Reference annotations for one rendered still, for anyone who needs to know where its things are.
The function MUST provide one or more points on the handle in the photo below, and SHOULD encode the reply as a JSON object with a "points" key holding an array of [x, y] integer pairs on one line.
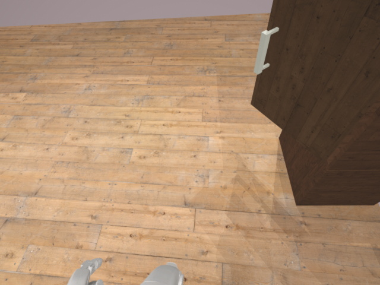
{"points": [[262, 50]]}

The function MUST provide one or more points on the robot left shin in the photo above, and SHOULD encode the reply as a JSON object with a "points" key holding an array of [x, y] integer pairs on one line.
{"points": [[172, 264]]}

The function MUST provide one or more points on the left robot hand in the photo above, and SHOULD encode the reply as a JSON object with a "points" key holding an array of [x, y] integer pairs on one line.
{"points": [[81, 276]]}

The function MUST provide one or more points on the left robot thigh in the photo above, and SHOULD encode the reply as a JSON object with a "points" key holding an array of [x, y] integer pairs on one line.
{"points": [[164, 275]]}

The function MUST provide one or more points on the cupboard door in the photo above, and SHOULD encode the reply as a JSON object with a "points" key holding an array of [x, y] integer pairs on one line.
{"points": [[324, 72]]}

